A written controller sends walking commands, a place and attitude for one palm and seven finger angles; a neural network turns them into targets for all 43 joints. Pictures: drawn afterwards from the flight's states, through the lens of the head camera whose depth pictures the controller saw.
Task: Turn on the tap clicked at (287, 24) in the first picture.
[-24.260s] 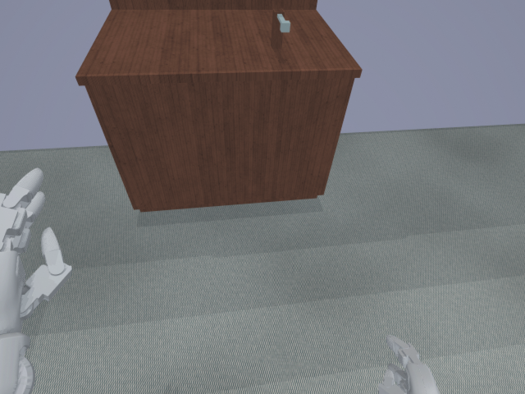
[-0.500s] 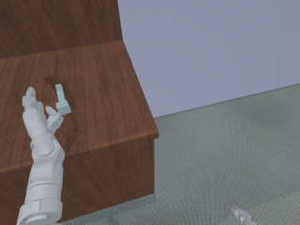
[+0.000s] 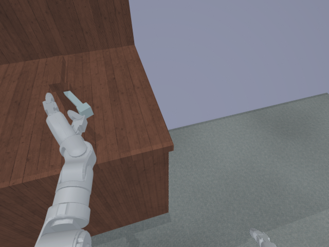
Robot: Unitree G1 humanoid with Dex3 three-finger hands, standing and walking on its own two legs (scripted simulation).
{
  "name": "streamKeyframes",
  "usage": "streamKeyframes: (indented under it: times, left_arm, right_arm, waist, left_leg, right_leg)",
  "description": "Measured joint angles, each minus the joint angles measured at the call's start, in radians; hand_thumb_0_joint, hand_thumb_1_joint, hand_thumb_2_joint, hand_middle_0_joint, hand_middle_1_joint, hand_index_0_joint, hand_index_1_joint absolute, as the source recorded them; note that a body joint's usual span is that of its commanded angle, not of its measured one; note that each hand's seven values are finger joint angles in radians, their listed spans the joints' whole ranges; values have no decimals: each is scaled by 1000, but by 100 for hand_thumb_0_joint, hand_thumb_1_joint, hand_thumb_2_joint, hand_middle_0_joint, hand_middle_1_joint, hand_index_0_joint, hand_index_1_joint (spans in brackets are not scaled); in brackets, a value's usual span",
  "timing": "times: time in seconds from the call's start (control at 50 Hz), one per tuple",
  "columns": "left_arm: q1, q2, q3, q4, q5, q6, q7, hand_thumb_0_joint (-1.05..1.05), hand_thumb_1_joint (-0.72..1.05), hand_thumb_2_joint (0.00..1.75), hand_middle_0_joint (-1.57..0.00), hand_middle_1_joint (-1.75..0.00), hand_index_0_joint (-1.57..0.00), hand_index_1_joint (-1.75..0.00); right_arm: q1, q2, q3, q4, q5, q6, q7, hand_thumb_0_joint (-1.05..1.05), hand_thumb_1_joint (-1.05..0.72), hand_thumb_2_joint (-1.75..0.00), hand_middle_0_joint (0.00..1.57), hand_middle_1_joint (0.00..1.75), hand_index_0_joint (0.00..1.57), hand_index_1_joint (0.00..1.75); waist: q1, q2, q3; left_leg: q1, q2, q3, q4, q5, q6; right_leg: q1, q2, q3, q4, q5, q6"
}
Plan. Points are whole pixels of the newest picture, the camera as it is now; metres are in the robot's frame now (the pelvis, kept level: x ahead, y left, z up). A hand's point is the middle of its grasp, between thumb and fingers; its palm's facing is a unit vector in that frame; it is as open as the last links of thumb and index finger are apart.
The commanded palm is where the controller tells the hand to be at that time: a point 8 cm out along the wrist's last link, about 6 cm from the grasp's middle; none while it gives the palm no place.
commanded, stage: push the lever round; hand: left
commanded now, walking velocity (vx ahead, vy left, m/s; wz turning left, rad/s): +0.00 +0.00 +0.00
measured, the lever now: (85, 110) +0.41 +0.23 +0.11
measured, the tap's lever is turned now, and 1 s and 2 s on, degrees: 27 49 83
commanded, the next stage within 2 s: lift the hand up off the lever in 1.76 s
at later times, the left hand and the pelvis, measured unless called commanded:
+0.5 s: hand (97, 113) +0.41 +0.20 +0.11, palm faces +0.76 -0.64 -0.08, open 7.7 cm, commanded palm +0.36 +0.22 +0.11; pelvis +0.00 -0.01 +0.00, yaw +0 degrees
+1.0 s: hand (104, 108) +0.43 +0.19 +0.11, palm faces +0.82 -0.57 -0.10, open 7.7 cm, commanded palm +0.38 +0.20 +0.11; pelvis +0.00 -0.01 -0.01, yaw +1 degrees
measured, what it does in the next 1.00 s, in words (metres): stands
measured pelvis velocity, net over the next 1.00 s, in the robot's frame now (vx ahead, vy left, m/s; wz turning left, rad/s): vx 0.00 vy -0.01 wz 0.01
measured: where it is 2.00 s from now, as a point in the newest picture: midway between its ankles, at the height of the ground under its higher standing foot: outside the picture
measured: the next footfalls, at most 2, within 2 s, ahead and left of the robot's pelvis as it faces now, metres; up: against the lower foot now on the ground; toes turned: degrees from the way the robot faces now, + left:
none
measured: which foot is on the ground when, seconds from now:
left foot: down 0.00-1.00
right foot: down 0.00-1.00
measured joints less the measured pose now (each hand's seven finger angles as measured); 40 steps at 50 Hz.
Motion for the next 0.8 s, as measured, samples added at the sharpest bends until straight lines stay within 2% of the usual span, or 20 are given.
streamKeyframes:
  times: [0.16,0.44,0.8]
  left_arm:
    - [-18,-22,-14,15,21,2,68,1,93,91,-15,-15,-16,-15]
    - [-132,-68,-14,120,54,1,191,1,95,92,-15,-15,-13,-13]
    - [-209,-87,21,200,82,10,279,0,94,92,-15,-15,-12,-13]
  right_arm:
    - [11,-2,-12,8,-8,9,9,1,-91,-90,21,30,21,30]
    - [-6,6,-17,33,-32,17,23,1,-91,-90,21,30,21,30]
    - [-1,10,-30,42,-53,43,52,1,-91,-90,21,30,21,30]
  waist:
    - [-3,4,-3]
    - [-8,2,-5]
    - [-17,-2,-22]
  left_leg:
    - [-1,2,0,4,0,-2]
    - [-28,1,-8,7,6,-7]
    - [-53,6,-16,25,-5,-15]
  right_leg:
    - [-1,2,0,3,0,-2]
    - [-28,1,-7,13,0,-7]
    - [-53,6,-16,34,-15,-16]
